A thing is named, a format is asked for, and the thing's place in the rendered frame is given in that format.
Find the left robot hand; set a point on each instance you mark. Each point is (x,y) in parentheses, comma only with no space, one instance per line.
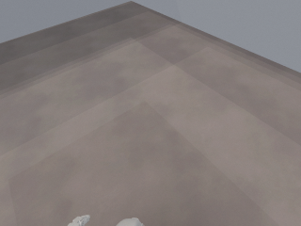
(80,221)

